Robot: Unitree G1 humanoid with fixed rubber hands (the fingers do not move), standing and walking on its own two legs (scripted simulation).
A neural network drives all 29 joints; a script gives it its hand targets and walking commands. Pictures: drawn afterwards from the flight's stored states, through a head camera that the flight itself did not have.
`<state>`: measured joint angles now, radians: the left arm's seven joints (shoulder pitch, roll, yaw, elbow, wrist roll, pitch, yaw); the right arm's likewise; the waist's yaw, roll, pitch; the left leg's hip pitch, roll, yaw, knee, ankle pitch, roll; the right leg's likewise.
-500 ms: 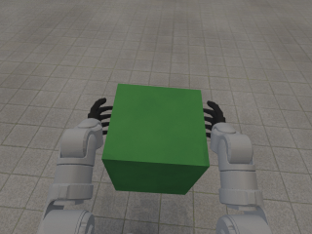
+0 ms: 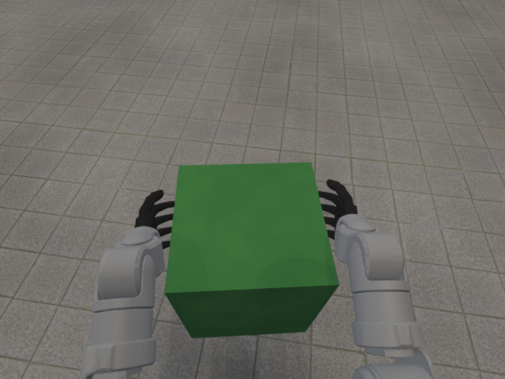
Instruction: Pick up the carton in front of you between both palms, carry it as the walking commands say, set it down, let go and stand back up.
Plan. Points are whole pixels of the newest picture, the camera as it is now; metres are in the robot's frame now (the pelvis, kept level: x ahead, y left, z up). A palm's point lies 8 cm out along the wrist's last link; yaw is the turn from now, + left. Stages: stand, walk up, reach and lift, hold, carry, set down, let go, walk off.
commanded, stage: carry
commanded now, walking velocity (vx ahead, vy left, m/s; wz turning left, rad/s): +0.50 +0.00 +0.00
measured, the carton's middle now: (247, 256) +0.33 +0.01 -0.02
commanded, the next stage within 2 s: none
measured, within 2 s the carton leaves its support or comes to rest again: neither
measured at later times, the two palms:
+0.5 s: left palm (159, 128) +0.55 +0.18 +0.07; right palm (317, 133) +0.53 -0.12 +0.08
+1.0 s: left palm (197, 52) +0.83 +0.14 +0.07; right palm (318, 52) +0.84 -0.16 +0.07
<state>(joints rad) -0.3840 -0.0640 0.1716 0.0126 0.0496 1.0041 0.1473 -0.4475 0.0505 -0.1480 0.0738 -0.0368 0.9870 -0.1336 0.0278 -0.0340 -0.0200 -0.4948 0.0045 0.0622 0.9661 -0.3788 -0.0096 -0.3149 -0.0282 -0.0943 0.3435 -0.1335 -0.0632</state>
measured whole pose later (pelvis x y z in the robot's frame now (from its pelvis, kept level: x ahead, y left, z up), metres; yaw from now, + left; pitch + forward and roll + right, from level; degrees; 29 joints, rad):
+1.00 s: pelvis +0.57 -0.02 +0.00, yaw +0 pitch +4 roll +1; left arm -0.11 -0.13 0.10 -0.32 0.11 1.18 0.09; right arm -0.14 0.13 -0.09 -0.32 -0.12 1.18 -0.09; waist 0.02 0.01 -0.08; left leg -0.56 0.10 0.10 0.87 -0.25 -0.01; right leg -0.19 -0.04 -0.22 0.30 -0.18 -0.05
